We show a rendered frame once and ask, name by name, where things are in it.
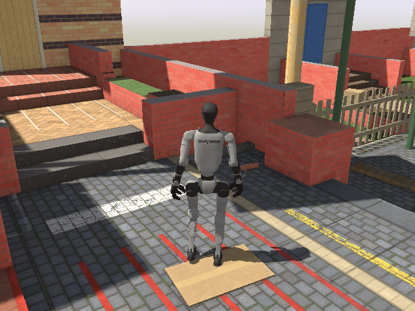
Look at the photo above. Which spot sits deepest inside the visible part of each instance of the robot right upper arm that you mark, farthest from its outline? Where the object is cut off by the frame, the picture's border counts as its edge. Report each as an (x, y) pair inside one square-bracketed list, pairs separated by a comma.
[(231, 146)]

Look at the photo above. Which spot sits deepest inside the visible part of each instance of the robot left upper arm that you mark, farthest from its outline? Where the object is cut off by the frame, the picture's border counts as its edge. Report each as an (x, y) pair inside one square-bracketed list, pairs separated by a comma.
[(184, 150)]

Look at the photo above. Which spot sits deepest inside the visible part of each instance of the left robot thigh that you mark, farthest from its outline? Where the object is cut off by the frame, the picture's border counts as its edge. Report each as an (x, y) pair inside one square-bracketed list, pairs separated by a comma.
[(192, 190)]

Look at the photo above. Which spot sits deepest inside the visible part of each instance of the robot left hand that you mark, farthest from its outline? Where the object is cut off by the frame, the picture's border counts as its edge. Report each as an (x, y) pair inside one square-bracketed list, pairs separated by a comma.
[(174, 190)]

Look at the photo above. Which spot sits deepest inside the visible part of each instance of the robot right hand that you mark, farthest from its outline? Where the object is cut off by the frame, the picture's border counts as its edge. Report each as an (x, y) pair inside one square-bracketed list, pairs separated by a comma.
[(238, 187)]

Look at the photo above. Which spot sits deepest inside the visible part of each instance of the robot left forearm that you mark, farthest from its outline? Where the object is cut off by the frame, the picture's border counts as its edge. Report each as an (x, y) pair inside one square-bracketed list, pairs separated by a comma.
[(178, 174)]

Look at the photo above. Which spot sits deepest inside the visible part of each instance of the robot left foot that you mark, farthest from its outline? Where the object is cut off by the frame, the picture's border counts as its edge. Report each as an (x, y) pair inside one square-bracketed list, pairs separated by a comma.
[(191, 255)]

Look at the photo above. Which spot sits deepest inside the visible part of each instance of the robot right forearm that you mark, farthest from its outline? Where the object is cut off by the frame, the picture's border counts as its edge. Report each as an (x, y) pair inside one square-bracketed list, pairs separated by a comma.
[(237, 173)]

